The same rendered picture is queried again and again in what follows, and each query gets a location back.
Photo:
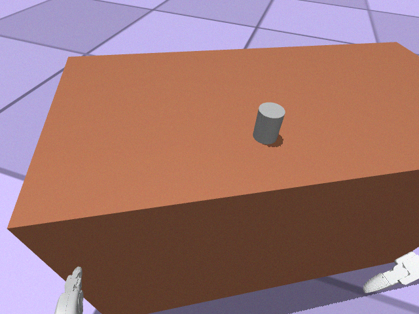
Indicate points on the right robot hand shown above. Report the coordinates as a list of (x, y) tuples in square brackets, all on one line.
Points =
[(405, 272)]

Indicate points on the left robot hand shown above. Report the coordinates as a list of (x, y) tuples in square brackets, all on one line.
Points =
[(70, 302)]

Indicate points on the can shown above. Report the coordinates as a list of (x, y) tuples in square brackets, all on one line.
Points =
[(268, 123)]

